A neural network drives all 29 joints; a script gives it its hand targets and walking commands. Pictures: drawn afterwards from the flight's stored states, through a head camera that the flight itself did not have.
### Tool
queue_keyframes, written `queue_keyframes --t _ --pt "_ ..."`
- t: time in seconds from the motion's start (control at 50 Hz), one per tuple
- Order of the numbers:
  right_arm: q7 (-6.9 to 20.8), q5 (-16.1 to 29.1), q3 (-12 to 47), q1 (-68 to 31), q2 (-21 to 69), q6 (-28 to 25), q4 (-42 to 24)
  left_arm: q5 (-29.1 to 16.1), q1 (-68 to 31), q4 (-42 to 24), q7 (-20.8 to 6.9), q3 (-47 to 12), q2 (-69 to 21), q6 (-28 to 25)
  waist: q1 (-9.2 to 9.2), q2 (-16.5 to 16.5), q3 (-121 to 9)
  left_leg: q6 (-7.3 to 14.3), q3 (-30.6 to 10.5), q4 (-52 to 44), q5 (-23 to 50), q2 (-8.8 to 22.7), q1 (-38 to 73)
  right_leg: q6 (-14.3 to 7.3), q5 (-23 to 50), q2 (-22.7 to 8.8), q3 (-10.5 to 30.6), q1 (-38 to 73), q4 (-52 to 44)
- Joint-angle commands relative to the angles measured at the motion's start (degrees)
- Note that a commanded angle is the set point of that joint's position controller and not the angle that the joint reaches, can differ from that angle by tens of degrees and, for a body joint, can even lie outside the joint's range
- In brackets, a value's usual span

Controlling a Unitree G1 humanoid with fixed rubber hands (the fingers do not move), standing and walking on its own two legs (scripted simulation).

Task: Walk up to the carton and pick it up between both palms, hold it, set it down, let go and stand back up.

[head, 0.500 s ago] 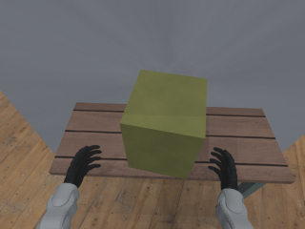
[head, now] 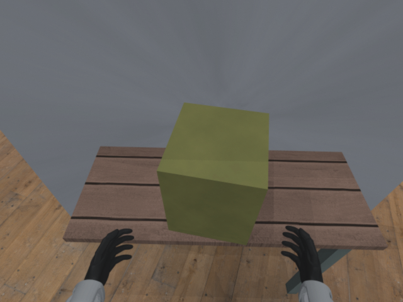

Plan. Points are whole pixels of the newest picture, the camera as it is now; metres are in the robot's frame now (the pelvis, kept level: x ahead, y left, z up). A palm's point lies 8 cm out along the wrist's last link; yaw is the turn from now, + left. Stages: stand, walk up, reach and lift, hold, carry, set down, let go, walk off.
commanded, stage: set down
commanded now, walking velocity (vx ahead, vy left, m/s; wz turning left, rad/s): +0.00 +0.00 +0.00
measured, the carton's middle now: (215, 175) +0.41 +0.00 -0.01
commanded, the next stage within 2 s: let go in 0.92 s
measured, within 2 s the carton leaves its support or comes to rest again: neither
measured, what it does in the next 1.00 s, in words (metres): stands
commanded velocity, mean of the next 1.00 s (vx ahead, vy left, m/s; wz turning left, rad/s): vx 0.00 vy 0.00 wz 0.00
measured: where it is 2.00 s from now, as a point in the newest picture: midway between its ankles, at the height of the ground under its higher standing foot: outside the picture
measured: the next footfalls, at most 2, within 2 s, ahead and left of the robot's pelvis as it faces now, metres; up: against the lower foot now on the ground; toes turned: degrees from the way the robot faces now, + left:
none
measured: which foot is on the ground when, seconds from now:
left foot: down 0.00-1.00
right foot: down 0.00-1.00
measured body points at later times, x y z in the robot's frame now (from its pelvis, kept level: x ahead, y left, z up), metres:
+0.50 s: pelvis +0.02 -0.02 +0.01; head +0.01 -0.01 +0.46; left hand +0.19 +0.22 -0.07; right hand +0.19 -0.22 -0.07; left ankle +0.00 +0.10 -0.74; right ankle +0.01 -0.14 -0.74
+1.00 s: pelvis +0.02 -0.03 +0.01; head +0.03 -0.02 +0.46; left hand +0.17 +0.20 -0.09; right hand +0.17 -0.24 -0.09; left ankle +0.00 +0.10 -0.74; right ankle +0.01 -0.14 -0.74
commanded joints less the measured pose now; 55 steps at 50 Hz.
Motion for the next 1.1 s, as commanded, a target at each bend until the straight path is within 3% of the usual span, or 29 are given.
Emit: queue_keyframes --t 0.0,0.36,0.82,0.98,1.08 --pt "0.87 -0.36 -0.71 -6.87 -4.43 -2.10 -10.17 1.07 -8.12 -10.70 0.31 4.48 6.90 -1.95 -0.35 6.06 -9.47 -3.74 -0.67 -8.79 14.90 1.30 -0.08 -4.64 5.43 0.69 1.06 4.32 -4.87" --pt "3.74 -2.52 -1.23 -1.96 -7.85 0.76 -9.64 5.76 -3.51 -11.27 1.19 7.15 5.13 5.42 0.60 3.04 -7.80 -3.39 2.66 -10.00 18.66 0.10 4.38 -3.00 10.09 0.50 0.52 2.69 -7.78" --pt "6.78 -5.47 -1.93 -0.35 -12.41 3.34 -2.24 12.44 -0.70 -9.98 2.89 9.65 1.10 15.00 -0.02 2.21 -7.09 -3.42 3.11 -10.47 21.74 -0.65 7.52 -1.52 12.77 1.10 -1.27 0.91 -9.53" --pt "8.60 -7.63 -4.70 -3.27 -15.28 3.40 0.53 12.77 -3.90 -10.79 4.85 8.19 -0.15 17.28 -1.44 2.10 -8.19 -3.27 2.91 -9.59 17.44 0.37 7.63 -1.82 10.79 1.60 -2.19 -2.17 -8.13" --pt "8.90 -6.92 -3.87 -2.27 -15.26 2.42 1.18 12.80 -2.77 -10.57 5.18 8.66 0.26 16.62 -1.34 0.14 -10.03 -2.96 3.19 -8.76 18.17 -0.66 6.89 -1.00 18.17 0.94 -0.91 0.50 -6.99"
